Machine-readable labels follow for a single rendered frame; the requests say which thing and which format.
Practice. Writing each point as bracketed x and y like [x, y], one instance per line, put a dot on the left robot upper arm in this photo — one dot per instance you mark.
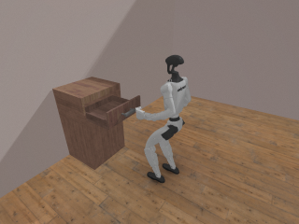
[166, 91]

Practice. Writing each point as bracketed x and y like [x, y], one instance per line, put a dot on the left robot thigh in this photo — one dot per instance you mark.
[160, 134]

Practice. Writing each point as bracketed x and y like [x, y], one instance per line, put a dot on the left robot shin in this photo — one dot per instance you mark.
[153, 161]

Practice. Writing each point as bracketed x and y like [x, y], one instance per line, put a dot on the drawer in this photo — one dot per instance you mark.
[107, 113]

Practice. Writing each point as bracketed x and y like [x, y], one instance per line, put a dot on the cabinet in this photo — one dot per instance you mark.
[88, 142]

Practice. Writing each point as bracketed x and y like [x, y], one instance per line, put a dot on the robot left forearm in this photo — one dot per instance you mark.
[158, 116]

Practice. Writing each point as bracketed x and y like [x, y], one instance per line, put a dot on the handle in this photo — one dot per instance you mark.
[132, 110]

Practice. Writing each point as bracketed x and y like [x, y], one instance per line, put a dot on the right robot upper arm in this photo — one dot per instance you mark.
[188, 97]

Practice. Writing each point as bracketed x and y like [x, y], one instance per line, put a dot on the robot left hand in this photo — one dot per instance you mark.
[139, 113]

